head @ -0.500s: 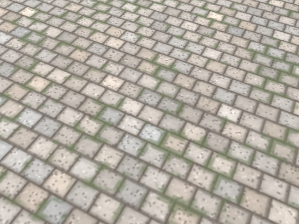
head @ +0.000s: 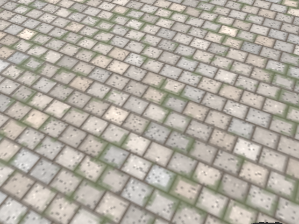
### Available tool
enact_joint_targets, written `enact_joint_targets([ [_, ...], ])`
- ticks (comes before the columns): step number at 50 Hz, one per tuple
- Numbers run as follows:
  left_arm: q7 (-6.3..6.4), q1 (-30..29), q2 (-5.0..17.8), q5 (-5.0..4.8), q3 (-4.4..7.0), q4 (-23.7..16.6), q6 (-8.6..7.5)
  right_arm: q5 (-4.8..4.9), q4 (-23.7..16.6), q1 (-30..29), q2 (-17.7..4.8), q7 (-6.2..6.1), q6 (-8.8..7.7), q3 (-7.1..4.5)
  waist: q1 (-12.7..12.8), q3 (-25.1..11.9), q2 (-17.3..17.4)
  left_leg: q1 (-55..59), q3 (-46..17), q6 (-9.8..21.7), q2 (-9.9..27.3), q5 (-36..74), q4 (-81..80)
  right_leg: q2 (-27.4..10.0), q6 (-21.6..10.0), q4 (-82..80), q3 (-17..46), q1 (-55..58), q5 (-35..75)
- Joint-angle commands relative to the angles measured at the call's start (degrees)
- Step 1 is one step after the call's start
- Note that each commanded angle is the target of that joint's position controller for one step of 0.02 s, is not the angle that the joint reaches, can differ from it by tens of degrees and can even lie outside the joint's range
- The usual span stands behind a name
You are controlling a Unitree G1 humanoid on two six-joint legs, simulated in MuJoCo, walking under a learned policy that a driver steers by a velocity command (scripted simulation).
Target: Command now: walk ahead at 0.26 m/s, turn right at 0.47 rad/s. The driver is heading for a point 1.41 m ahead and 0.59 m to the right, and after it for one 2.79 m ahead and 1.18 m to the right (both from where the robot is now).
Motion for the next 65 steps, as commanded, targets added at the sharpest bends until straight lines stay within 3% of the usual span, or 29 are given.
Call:
enact_joint_targets([
  [1, 0.92, -0.16, 9.74, 0.43, 2.35, -3.81, 0.4, 0.4, -3.11, 1.46, -5.39, -0.89, -1.1, -1.18, -2.7, -4.41, -7.85, 10.19, 1.36, 0.79, -4.52, -0.78, -4.67, -11.63, -3.81, 5.19, 10.03, -1.57, 39.42],
  [3, 1.16, -3.61, 10.61, -0.17, 2.84, -5.29, 0.45, 0.08, -1.37, 8.28, -7.34, -1.65, -2.22, -1.81, -6.64, -5.74, -6.37, 19.98, 0.45, 2.4, -3.9, 4.89, -14.98, -9.15, -1.36, 13.65, 11.23, -3.14, 35.46],
  [4, 0.95, -3.69, 8.4, -1.05, 2.32, -7.1, -0.1, -0.9, -0.86, 13.87, -10.92, -2.33, -3.13, -2.61, -8.16, -11.26, -1.23, 31.66, -6.06, 4.89, 5.52, 16.53, -14.88, -6.22, 0.54, 24.68, 9.28, -8.7, 24.11],
  [5, 1.45, 3.12, 3.45, -1.54, 1.43, -8.13, -0.06, -1.14, -1.92, 16.12, -14.53, -2.53, -2.68, -3.05, -5.26, -18.05, 9.71, 44.35, -18.73, 9.42, 22.61, 46.78, -8.58, 0.56, 1.47, 38.71, 1.66, -19.35, -18.84],
  [6, 2.31, 8.5, 6.97, -1.36, 2.15, -7.26, 1.3, 0.71, -1.79, 16.46, -14.71, -2.16, -1.18, -3.89, -4.79, -24.46, 13.72, 44.05, -28.13, 16.63, 27.44, 46.82, -9.74, 0.9, 1.51, 48.47, -1.97, -23.08, -26.65],
  [7, 2.32, 6.28, 9.09, 0.08, 2.65, -5.55, 2.53, 0.99, -3.36, 13.04, -9.37, -2.04, -0.45, -2.74, -3.84, -18.8, 4.42, 38.13, -23.44, 16.05, 23.0, 36.05, -12.24, -2.37, 2.08, 52.12, -0.72, -24.39, -21.53],
  [8, 1.59, 1.43, 8.78, 0.72, 2.75, -6.21, 3.1, 0.86, -3.91, 9.55, -5.91, -2.26, -0.19, -1.66, -3.88, -12.31, 2.29, 32.01, -16.12, 14.02, 18.52, 29.61, -14.6, -3.52, 3.09, 51.12, -1.34, -25.06, -17.44],
  [9, 0.96, -0.73, 7.84, 0.77, 2.74, -6.95, 3.76, 0.33, -4.15, 7.53, -5.26, -2.54, 0.17, -1.31, -3.17, -9.46, 3.45, 28.31, -11.4, 12.71, 15.66, 26.62, -16.58, -4.75, 4.31, 50.34, -1.68, -24.9, -14.88],
  [11, -0.07, -1.46, 6.92, 1.08, 2.58, -7.45, 5.28, 0.18, -3.83, 6.93, -6.45, -2.9, 0.38, -1.69, -2.56, -7.36, 6.63, 23.14, -5.0, 12.76, 12.74, 26.29, -18.5, -4.98, 5.94, 50.33, -3.29, -22.59, -11.37],
  [13, -0.36, -2.18, 6.87, 0.64, 2.58, -8.28, 5.98, 0.01, -3.6, 7.71, -6.98, -2.74, 0.19, -2.03, -2.23, -8.68, 5.77, 22.62, -2.67, 13.89, 13.04, 26.15, -18.86, -4.7, 6.44, 49.54, -3.64, -21.83, -10.26],
  [17, -1.17, -7.3, 6.45, 0.96, 1.93, -10.89, 7.19, -0.26, -3.45, 7.96, -7.89, -2.68, 0.91, -2.64, -3.04, -7.52, 6.77, 20.92, 0.08, 14.36, 14.15, 9.94, -21.45, -6.82, 6.21, 40.98, -5.07, -21.98, -7.72],
  [24, -2.27, -11.53, 6.9, 0.4, 1.03, -14.64, 6.73, -0.32, -3.21, 8.92, -12.1, -1.69, 2.84, -4.5, -4.19, -6.94, 7.57, 18.09, 3.97, 11.36, 15.89, -2.97, -17.84, -6.46, 2.89, 19.82, -10.1, -10.27, -7.6],
  [26, -1.79, -7.57, 8.03, 0.67, 1.38, -13.41, 5.56, -0.12, -2.32, 11.19, -11.49, -1.44, 3.76, -4.8, -2.62, -6.45, 1.11, 12.72, 8.36, 5.56, 13.51, -7.71, -8.68, -5.96, 0.9, 6.2, -6.76, -1.77, -1.51],
  [27, -0.93, -7.48, 13.05, 1.23, 2.25, -14.11, 4.82, -0.44, -2.87, 14.0, -7.61, -0.89, 4.44, -4.12, -3.67, -4.22, -15.13, 3.31, 14.55, 0.64, 6.48, -22.99, 7.1, -19.32, -1.95, -4.71, 12.79, 0.31, 0.66],
  [28, -0.51, -7.28, 20.67, 1.4, 4.2, -15.68, 4.85, -0.29, -6.99, 8.95, -6.67, -1.93, 5.36, -3.52, -1.91, -0.64, -19.78, -5.0, 8.72, -1.27, -2.0, -32.34, 15.21, -29.64, -10.29, -5.9, 26.92, -6.35, 13.65],
  [29, -0.01, -6.07, 17.74, 1.45, 4.0, -14.69, 5.01, -0.14, -7.04, 5.74, -8.13, -2.24, 5.92, -3.7, -0.98, -0.66, -12.15, -3.63, 2.85, -0.93, -0.11, -28.69, 21.55, -26.63, -11.69, -4.61, 21.88, -7.31, 14.25],
  [31, 0.4, -13.47, 13.28, 0.88, 2.55, -15.64, 5.2, 0.98, -5.23, 8.82, -8.35, -1.75, 5.37, -4.05, -5.55, -0.64, -9.81, -1.33, 0.82, -0.14, 0.21, -18.74, 21.53, -18.34, -7.84, -3.54, 12.86, -8.42, 11.54],
  [33, 0.47, -15.16, 11.11, 0.21, 1.97, -16.58, 4.86, -0.35, -3.61, 11.65, -9.45, -1.33, 5.0, -4.59, -5.97, -4.35, -10.32, 0.34, 1.76, -0.19, -1.0, -15.81, 24.32, -15.4, -7.44, -1.43, 9.97, -5.33, 20.0],
  [34, 0.31, -13.95, 10.89, -0.03, 1.92, -16.47, 4.67, -0.25, -3.76, 11.54, -9.19, -1.16, 5.05, -4.6, -5.64, -5.65, -8.72, 0.51, 1.6, -0.4, -1.32, -15.83, 24.74, -15.51, -7.71, -0.77, 10.33, -3.93, 22.32],
  [38, -0.13, -8.29, 11.46, 0.44, 2.41, -15.12, 4.36, -0.56, -5.28, 7.78, -8.54, -0.16, 5.19, -4.24, -2.61, -4.79, -10.02, -3.51, 1.33, -0.78, -1.18, -15.48, 16.84, -15.7, -9.59, -6.92, 18.11, 0.72, -12.0],
  [44, -0.1, -4.79, 11.67, 1.28, 2.15, -12.89, 2.6, -0.51, -5.22, 6.15, -6.85, 0.52, 2.99, -3.3, -1.35, -2.55, -9.0, 4.27, 2.59, 1.26, -2.27, -17.29, 3.21, -16.15, -10.07, -7.33, 19.55, -1.95, -13.67],
  [47, -0.35, -6.36, 11.95, 1.1, 2.06, -12.66, 2.16, 0.15, -4.58, 8.53, -6.58, 0.26, 1.97, -3.01, -3.2, -1.25, -8.16, 14.69, 4.01, 3.65, -3.68, -17.47, -4.72, -15.37, -9.46, -6.46, 19.75, -9.45, -15.5],
  [49, -0.15, -9.06, 10.87, 0.45, 1.72, -12.95, 2.08, 0.0, -2.19, 15.14, -5.7, -0.56, 0.9, -2.81, -7.76, -0.89, -4.51, 30.03, 4.57, 5.26, -4.21, -10.55, -15.25, -11.72, -6.79, -1.48, 17.53, -19.62, -17.94],
  [50, 0.01, -10.83, 7.93, 0.43, 0.86, -13.92, 1.51, -0.47, -1.12, 20.04, -8.02, -1.22, 0.08, -3.18, -10.09, -1.84, 0.59, 38.48, -3.44, 6.22, 2.1, -17.08, -19.11, -8.0, -4.21, 6.65, 13.92, -27.36, -18.88],
  [51, -0.15, -12.33, 3.34, -0.28, -0.45, -15.89, 0.74, -0.89, -0.85, 24.43, -14.09, -1.7, -0.41, -4.24, -11.45, -3.72, 11.28, 42.2, -24.49, 10.14, 15.6, -36.82, -29.01, -0.37, -1.25, 23.03, 3.02, -34.32, -16.8],
  [52, 0.02, -14.44, 7.92, 1.36, 0.48, -16.67, 0.31, -0.91, 0.68, 24.67, -17.04, -1.44, -0.25, -5.5, -10.57, 2.93, 8.01, 35.67, -35.24, 14.61, 21.05, -43.12, -32.35, -0.35, -1.24, 30.7, 1.35, -40.72, -15.27],
  [53, -0.38, -13.49, 9.18, 1.85, 0.97, -15.84, 0.02, -0.18, 0.44, 21.96, -13.84, -1.08, -0.34, -4.84, -7.91, 5.65, 3.5, 33.16, -32.25, 15.21, 19.27, -41.99, -31.71, -3.42, -1.27, 34.67, 3.55, -41.05, -10.74],
  [56, -2.25, -10.22, 8.72, 2.37, 0.93, -12.52, 0.06, 0.59, -0.29, 16.91, -8.65, -0.55, -1.33, -3.44, -4.87, 2.77, 4.74, 32.18, -16.99, 11.6, 10.77, -23.79, -32.14, -6.68, 1.21, 36.99, -1.51, -36.92, -0.88],
  [65, -3.11, -25.63, 4.13, 1.61, -1.5, -16.72, 0.54, 0.78, 5.46, 24.86, -8.19, 0.05, -2.35, -3.39, -8.68, 2.23, 4.74, 32.03, -2.93, 12.06, 7.15, 9.95, -29.73, -8.67, 3.96, 20.01, -9.44, -31.42, 9.26],
])
Velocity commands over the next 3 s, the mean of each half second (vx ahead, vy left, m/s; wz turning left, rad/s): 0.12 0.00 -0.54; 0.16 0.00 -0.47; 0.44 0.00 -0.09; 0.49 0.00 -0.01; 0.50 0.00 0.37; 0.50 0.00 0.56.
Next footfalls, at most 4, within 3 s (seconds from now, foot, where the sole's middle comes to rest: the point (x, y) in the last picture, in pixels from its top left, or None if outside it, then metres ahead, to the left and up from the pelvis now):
0.08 left None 0.20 0.11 -0.78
0.54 right None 0.08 -0.09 -0.78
1.00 left None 0.20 0.05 -0.78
1.44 right None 0.34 -0.29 -0.78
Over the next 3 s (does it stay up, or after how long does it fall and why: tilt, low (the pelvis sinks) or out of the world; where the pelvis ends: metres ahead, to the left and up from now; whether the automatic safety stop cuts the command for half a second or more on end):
stays up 0.98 -0.52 -0.02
